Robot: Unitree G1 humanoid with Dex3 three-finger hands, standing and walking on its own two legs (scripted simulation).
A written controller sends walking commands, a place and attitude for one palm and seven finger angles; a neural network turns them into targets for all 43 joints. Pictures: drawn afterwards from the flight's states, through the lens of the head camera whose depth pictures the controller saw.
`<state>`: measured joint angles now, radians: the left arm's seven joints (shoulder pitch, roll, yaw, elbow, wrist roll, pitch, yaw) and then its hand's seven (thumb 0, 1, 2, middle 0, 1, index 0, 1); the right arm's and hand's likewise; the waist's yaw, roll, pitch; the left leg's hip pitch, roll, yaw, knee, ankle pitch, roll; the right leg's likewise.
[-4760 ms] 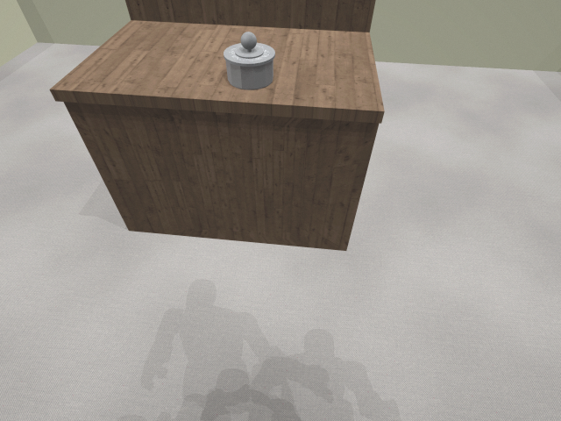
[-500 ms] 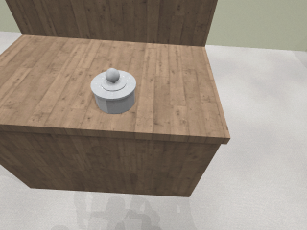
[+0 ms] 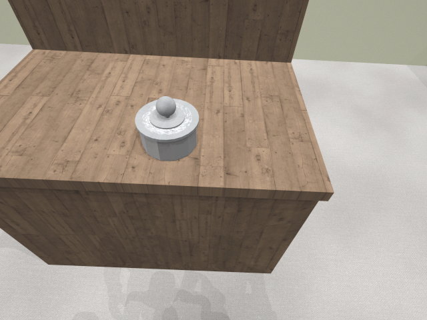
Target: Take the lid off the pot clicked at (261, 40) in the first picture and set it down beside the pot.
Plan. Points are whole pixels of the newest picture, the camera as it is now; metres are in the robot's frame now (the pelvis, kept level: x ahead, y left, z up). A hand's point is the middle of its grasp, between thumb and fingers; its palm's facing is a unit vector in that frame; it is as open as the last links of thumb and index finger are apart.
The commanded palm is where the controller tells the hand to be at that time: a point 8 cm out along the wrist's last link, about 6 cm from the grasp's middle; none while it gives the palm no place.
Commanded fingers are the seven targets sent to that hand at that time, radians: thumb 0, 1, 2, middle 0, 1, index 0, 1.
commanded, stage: come to a stop and stand still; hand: left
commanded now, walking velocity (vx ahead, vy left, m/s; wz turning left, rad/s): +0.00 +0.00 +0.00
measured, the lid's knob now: (166, 106) +0.56 +0.16 +0.08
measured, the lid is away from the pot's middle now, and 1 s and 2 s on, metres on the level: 0.00 0.00 0.00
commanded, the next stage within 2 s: look again from close up in 0.38 s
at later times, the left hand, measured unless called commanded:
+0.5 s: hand out of the picture +0.01 +0.17 -0.18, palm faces +0.02 -0.98 -0.17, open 7.4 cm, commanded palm none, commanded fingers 0.00 0.90 0.90 -0.20 -0.30 -0.20 -0.30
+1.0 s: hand out of the picture +0.01 +0.16 -0.18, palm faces +0.03 -0.99 -0.16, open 7.4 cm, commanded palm none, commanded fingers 0.00 0.90 0.90 -0.20 -0.30 -0.20 -0.30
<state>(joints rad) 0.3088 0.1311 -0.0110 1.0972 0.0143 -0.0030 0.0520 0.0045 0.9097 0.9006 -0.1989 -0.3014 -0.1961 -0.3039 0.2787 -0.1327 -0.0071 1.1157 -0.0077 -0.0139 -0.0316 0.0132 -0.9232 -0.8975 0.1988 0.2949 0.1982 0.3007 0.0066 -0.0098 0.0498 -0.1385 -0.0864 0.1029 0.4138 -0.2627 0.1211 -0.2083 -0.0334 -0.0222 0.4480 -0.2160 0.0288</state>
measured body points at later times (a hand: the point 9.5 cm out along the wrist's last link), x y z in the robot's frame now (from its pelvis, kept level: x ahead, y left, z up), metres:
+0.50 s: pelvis +0.01 +0.01 +0.00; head +0.03 +0.01 +0.45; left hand +0.01 +0.22 -0.17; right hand +0.00 -0.21 -0.16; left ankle -0.02 +0.03 -0.74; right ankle +0.01 -0.14 -0.74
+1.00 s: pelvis +0.02 +0.00 +0.00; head +0.04 +0.01 +0.45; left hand +0.01 +0.21 -0.17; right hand +0.01 -0.21 -0.16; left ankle -0.02 +0.03 -0.74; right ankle +0.01 -0.14 -0.74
